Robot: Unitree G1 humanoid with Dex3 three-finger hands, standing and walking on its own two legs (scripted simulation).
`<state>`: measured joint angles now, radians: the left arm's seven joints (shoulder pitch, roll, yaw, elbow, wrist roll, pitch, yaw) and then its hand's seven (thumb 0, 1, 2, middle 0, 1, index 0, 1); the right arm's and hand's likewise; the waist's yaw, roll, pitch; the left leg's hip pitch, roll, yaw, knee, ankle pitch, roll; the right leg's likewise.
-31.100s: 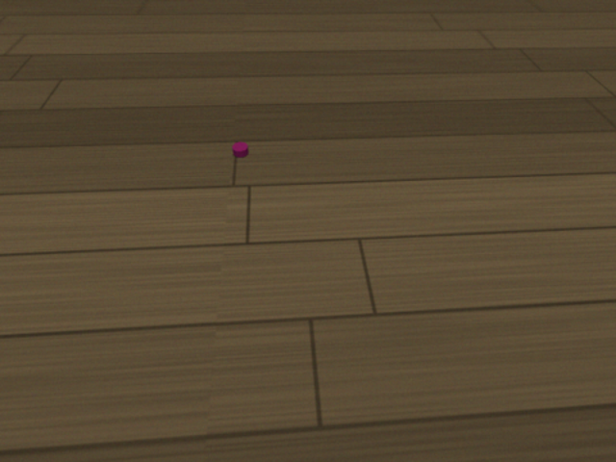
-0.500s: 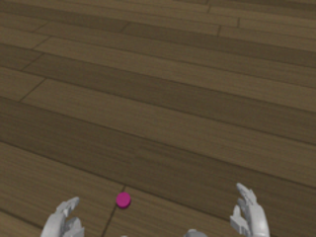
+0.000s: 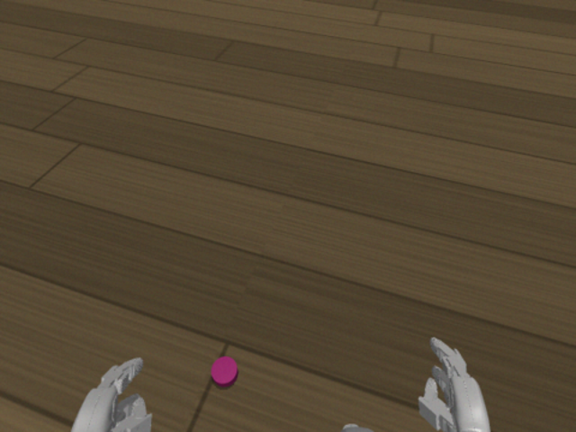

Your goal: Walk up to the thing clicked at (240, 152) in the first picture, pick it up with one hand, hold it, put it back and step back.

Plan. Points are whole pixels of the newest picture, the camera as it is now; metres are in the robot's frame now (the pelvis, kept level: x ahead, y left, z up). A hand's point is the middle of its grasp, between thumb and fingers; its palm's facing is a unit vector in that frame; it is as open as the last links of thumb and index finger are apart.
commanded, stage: home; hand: left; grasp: from above
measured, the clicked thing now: (224, 371) +0.42 +0.17 -0.69
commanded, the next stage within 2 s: stand in 0.30 s
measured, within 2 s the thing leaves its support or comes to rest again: neither
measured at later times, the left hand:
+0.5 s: hand out of the picture +0.15 +0.19 -0.07, palm faces +0.01 -0.95 -0.31, open 7.4 cm
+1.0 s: hand out of the picture +0.03 +0.22 -0.11, palm faces +0.04 -0.95 -0.32, open 7.4 cm
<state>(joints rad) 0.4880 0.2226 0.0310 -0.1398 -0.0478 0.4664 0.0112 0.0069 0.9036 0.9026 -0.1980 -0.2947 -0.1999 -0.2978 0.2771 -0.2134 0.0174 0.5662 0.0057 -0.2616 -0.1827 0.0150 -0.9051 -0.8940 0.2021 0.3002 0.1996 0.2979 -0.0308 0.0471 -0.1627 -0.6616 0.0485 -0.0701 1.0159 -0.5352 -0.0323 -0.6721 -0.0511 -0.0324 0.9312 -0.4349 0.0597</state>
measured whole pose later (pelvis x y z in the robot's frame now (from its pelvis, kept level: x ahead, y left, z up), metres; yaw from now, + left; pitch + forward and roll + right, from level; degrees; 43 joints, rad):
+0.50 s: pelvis -0.02 -0.01 +0.01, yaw +0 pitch +4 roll -1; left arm 0.30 0.26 0.00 0.27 0.05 0.19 0.03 0.00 0.90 0.90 -0.20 -0.30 -0.20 -0.30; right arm 0.19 -0.26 0.01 0.71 -0.09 -0.11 -0.07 0.01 -0.90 -0.89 0.20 0.30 0.20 0.30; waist 0.02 0.00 -0.03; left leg -0.52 0.03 -0.04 0.94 -0.48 -0.03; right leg -0.56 -0.07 -0.01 0.91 -0.41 0.04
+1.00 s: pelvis -0.01 -0.01 +0.05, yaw +0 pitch -3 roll +0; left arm 0.23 0.27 0.04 1.02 0.03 0.01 0.03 0.00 0.90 0.90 -0.20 -0.30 -0.20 -0.30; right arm 0.22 -0.28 -0.05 1.01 -0.03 0.00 -0.02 0.01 -0.91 -0.89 0.20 0.30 0.20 0.30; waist 0.02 0.02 0.07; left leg -0.20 0.03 -0.04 0.58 -0.33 -0.03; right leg -0.24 -0.07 -0.02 0.56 -0.27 0.05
